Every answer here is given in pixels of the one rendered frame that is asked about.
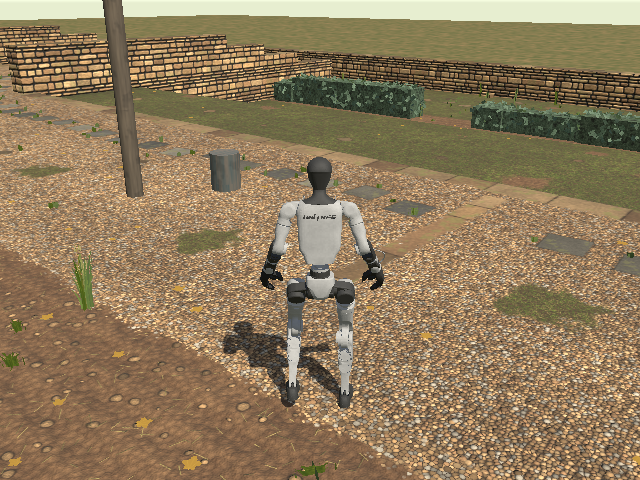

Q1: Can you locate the robot left forearm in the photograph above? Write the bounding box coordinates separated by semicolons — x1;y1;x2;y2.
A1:
263;240;281;274

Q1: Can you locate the left robot hand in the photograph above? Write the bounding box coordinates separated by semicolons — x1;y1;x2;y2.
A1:
260;269;283;290

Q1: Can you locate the robot right forearm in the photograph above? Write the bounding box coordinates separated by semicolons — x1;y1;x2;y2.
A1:
362;239;381;273

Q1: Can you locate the robot right upper arm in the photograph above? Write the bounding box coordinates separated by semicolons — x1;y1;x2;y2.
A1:
340;201;371;256

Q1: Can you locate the robot head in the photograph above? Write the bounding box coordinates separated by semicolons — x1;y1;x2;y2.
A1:
302;157;337;205

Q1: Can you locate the right robot hand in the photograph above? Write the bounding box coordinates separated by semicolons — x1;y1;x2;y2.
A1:
362;267;385;290

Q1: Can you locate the robot torso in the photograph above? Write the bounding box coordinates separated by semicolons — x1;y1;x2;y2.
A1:
296;196;343;300

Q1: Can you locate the robot left upper arm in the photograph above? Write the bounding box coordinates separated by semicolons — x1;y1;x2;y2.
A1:
272;201;299;256

